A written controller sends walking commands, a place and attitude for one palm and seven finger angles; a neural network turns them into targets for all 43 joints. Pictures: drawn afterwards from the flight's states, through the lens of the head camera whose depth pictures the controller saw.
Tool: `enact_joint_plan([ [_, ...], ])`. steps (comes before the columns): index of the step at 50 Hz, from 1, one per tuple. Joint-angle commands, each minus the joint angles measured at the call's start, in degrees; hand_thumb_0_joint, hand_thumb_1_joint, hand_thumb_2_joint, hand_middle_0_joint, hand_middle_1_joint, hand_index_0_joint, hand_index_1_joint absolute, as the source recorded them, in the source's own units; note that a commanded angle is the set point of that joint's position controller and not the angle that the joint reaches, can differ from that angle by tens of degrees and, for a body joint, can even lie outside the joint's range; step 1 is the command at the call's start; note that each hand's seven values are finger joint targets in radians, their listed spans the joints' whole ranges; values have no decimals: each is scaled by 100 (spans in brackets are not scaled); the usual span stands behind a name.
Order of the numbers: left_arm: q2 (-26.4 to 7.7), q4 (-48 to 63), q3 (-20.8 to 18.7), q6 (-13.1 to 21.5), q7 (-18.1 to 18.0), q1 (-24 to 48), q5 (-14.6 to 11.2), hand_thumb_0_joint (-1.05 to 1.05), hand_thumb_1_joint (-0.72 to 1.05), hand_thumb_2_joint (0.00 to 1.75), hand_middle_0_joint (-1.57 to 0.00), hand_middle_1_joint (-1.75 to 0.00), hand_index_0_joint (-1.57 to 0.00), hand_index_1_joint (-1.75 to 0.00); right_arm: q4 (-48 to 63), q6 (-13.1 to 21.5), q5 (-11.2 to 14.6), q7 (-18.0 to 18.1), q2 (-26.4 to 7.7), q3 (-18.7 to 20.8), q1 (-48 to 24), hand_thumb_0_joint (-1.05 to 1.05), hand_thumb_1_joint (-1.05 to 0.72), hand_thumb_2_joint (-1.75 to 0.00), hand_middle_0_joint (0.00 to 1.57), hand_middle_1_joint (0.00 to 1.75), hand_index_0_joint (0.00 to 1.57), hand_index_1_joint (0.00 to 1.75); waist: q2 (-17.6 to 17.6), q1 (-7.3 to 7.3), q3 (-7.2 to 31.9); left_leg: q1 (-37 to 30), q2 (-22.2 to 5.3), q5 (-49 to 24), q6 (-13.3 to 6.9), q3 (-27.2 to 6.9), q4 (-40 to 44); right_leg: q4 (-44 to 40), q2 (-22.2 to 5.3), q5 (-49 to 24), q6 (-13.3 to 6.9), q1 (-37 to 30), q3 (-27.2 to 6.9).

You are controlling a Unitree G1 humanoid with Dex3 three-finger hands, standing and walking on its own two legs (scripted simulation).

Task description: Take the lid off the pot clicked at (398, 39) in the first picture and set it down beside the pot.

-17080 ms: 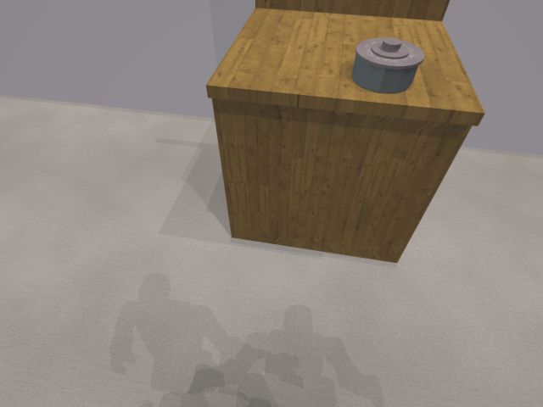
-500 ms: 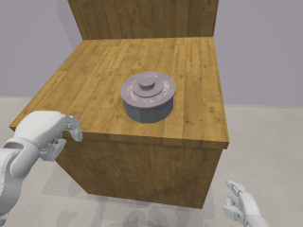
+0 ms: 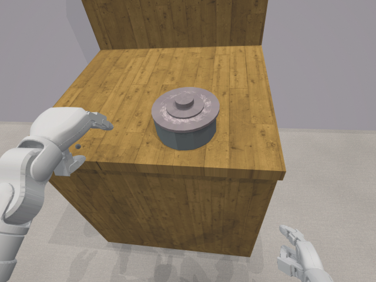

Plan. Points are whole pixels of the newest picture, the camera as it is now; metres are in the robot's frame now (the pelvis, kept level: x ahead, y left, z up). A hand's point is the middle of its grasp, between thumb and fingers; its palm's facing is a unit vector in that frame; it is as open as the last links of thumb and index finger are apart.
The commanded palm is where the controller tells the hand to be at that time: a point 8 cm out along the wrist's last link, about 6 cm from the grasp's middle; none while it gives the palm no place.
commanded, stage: move the open hand above the knob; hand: left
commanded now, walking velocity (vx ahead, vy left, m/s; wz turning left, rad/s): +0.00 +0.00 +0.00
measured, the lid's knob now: (184, 100) +0.53 +0.07 +0.11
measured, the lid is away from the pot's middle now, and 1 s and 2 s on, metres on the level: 0.00 0.00 0.00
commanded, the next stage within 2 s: none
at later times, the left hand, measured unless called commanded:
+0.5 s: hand (110, 121) +0.37 +0.20 +0.18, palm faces -0.11 -0.03 -0.99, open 9.9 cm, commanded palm +0.34 +0.19 +0.24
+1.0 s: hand (145, 104) +0.42 +0.14 +0.18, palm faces -0.14 -0.03 -0.99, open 9.9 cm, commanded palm +0.40 +0.14 +0.24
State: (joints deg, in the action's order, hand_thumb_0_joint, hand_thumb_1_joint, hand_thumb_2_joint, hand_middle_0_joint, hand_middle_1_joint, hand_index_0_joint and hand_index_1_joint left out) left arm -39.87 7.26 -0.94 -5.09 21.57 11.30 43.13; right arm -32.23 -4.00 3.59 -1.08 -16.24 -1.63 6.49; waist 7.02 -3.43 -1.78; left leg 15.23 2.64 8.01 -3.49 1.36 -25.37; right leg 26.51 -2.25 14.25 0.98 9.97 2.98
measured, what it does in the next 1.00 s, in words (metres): stands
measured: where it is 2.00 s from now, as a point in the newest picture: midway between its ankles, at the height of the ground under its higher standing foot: outside the picture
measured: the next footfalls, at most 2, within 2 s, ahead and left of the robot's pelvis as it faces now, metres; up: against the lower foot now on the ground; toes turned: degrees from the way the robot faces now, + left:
none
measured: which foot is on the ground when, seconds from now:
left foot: down 0.00-1.00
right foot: down 0.00-1.00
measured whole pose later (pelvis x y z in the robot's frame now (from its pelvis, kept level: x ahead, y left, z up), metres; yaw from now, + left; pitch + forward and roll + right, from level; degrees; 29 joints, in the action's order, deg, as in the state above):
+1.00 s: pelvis +0.03 -0.03 +0.00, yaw +0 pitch +1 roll +1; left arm -30.6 -10.7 12.9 -14.4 24.2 36.9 47.0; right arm -33.6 -7.9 4.4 -2.5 -16.3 -1.9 5.6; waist 6.3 -0.9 -0.1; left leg 16.6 2.2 10.8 -1.8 1.1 -26.7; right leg 29.9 -1.9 18.3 -0.5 12.3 3.0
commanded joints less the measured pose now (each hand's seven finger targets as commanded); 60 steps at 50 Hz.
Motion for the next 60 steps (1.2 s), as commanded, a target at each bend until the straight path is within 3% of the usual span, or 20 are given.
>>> enact_joint_plan([
  [1,-1586,757,-1087,-48,-231,2060,25,0,-32,154,-86,-8,-86,-8,1035,318,2,39,-592,217,-888,0,-90,-90,20,30,20,30,-26,48,1407,-1083,-119,78,113,-550,432,-395,410,-4,-293,381,62],
  [3,-1711,712,-1111,-69,-151,2214,75,0,-32,154,-86,-8,-86,-8,991,286,-22,46,-589,221,-918,0,-90,-90,20,30,20,30,-240,-31,1495,-1026,-121,-81,114,-471,458,-422,357,-109,-269,266,57],
  [6,-994,479,-581,-179,-65,2021,-41,0,-32,154,-86,-8,-86,-8,1073,283,34,-12,-581,216,-877,0,-90,-90,20,30,20,30,-294,127,1357,-1117,-103,-172,103,-471,326,-388,407,-212,-272,481,88],
  [14,-1484,170,-626,-312,-83,3436,279,0,-32,154,-86,-8,-86,-8,868,213,-31,65,-603,181,-889,0,-90,-90,20,30,20,30,-322,77,1606,-1070,-28,-250,95,-402,335,-369,352,-291,-289,302,37],
  [16,-1279,506,-571,-321,-92,3271,182,0,-32,154,-86,-8,-86,-8,988,256,-6,-12,-568,203,-897,0,-90,-90,20,30,20,30,-22,83,2013,-1349,-7,-757,77,-427,146,-238,352,-706,-329,167,3],
  [17,-1100,386,-352,-377,-17,3252,254,0,-32,154,-86,-8,-86,-8,963,228,-39,-45,-511,161,-936,0,-90,-90,20,30,20,30,-268,27,2125,-1298,21,-915,83,-398,182,-224,328,-872,-318,34,23],
  [20,-1158,-85,-443,-543,17,3129,263,0,-32,154,-86,-8,-86,-8,912,84,-7,-69,-607,179,-888,0,-90,-90,20,30,20,30,-627,67,1643,-982,11,-775,84,-269,184,-285,305,-949,-267,166,19],
  [26,-966,312,-212,-600,42,3644,191,0,-32,154,-86,-8,-86,-8,1017,58,37,-93,-588,187,-957,0,-90,-90,20,30,20,30,-374,185,1848,-1190,45,-926,41,-286,28,-181,315,-1135,-289,165,-10],
  [28,-1378,-14,-508,-666,58,3693,329,0,-32,154,-86,-8,-86,-8,936,19,13,-59,-596,175,-902,0,-90,-90,20,30,20,30,-626,72,1880,-1034,61,-953,40,-229,76,-194,287,-1264,-259,-6,-53],
  [31,-1087,3,-283,-671,64,3879,245,0,-32,154,-86,-8,-86,-8,966,11,46,-70,-596,198,-901,0,-90,-90,20,30,20,30,-492,174,1955,-1152,63,-1062,22,-238,-35,-135,284,-1398,-276,58,-59],
  [32,-767,-104,65,-707,127,3943,302,0,-32,154,-86,-8,-86,-8,956,-17,16,-78,-523,156,-944,0,-90,-90,20,30,20,30,-585,160,1960,-1113,103,-1082,18,-208,8,-145,298,-1430,-260,41,-42],
  [35,-839,-204,9,-782,116,4015,334,0,-32,154,-86,-8,-86,-8,927,-29,52,-82,-553,182,-947,0,-90,-90,20,30,20,30,-570,143,1928,-1116,92,-1059,30,-197,16,-121,275,-1431,-254,92,-58],
  [37,-621,-372,240,-809,136,4209,349,0,-32,154,-86,-8,-86,-8,886,-71,37,-100,-538,163,-885,0,-90,-90,20,30,20,30,-721,214,1903,-1056,108,-985,17,-196,-10,-128,304,-1429,-254,117,-26],
  [40,-523,-375,412,-860,80,4716,413,0,-32,154,-86,-8,-86,-8,864,-88,79,-86,-523,157,-945,0,-90,-90,20,30,20,30,-507,239,1911,-1127,96,-905,41,-223,44,-98,289,-1268,-268,235,-24],
  [43,-845,-589,111,-885,23,4821,498,0,-32,154,-86,-8,-86,-8,812,-79,60,-78,-536,179,-869,0,-90,-90,20,30,20,30,-683,181,2134,-1135,83,-1017,25,-206,-14,-52,283,-1433,-274,68,-72],
  [47,-239,-822,619,-932,32,5009,468,0,-32,154,-86,-8,-86,-8,808,-124,59,-112,-485,163,-853,0,-90,-90,20,30,20,30,-756,245,2195,-1108,111,-1084,1,-179,-42,-30,283,-1572,-269,73,-53],
  [51,-446,-1049,384,-984,-44,5127,459,0,-32,154,-86,-8,-86,-8,788,-136,73,-113,-570,209,-801,0,-90,-90,20,30,20,30,-754,267,2166,-1101,79,-1105,-12,-181,-101,-14,257,-1645,-288,101,-70],
  [52,-193,-1239,679,-1014,0,5266,525,0,-32,154,-86,-8,-86,-8,769,-156,66,-107,-492,147,-830,0,-90,-90,20,30,20,30,-875,287,2140,-1006,114,-1014,-8,-151,-49,-16,281,-1608,-257,80,-57],
  [56,-313,-1474,579,-1062,-52,5668,508,0,-32,154,-86,-8,-86,-8,712,-133,80,-62,-560,201,-735,0,-90,-90,20,30,20,30,-776,338,2183,-1041,99,-974,-30,-163,-68,-25,248,-1634,-268,94,-89],
  [60,-39,-1813,859,-1141,-30,6059,593,0,-32,154,-86,-8,-86,-8,643,-109,92,-53,-499,189,-666,0,-90,-90,20,30,20,30,-855,377,2250,-1094,114,-1064,-33,-164,-37,6,273,-1734,-252,126,-74],
])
